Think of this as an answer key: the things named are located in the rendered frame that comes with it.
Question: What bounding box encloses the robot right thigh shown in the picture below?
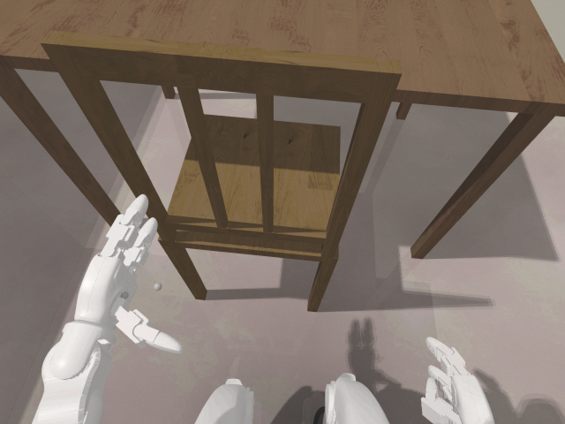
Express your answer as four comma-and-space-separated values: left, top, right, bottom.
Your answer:
324, 380, 389, 424

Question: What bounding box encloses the right robot hand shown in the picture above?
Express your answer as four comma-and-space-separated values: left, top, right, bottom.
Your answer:
421, 337, 494, 424

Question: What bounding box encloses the robot left forearm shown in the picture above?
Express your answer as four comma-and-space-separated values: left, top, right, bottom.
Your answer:
32, 321, 117, 424

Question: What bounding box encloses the chair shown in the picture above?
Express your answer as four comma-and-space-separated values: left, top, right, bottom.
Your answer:
41, 31, 402, 312

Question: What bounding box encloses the table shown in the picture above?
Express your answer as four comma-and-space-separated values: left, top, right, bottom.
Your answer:
0, 0, 565, 259

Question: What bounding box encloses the robot left shin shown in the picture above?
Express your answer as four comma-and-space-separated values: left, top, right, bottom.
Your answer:
225, 379, 243, 386

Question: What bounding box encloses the left robot hand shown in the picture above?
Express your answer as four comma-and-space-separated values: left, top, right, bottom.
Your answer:
74, 194, 183, 354

